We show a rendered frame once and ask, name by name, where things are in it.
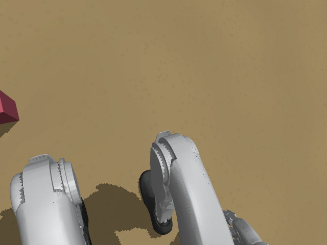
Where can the right robot hand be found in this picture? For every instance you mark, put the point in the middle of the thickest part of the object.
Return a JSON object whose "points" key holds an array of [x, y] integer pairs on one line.
{"points": [[242, 231]]}

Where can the right robot foot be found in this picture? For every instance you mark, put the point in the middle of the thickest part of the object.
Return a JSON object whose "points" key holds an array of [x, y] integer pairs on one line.
{"points": [[149, 200]]}

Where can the carton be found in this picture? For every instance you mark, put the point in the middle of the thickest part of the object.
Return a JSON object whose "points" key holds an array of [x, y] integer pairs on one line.
{"points": [[8, 109]]}

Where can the left robot foot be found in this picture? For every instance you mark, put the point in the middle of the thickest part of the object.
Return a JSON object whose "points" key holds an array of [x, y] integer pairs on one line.
{"points": [[85, 222]]}

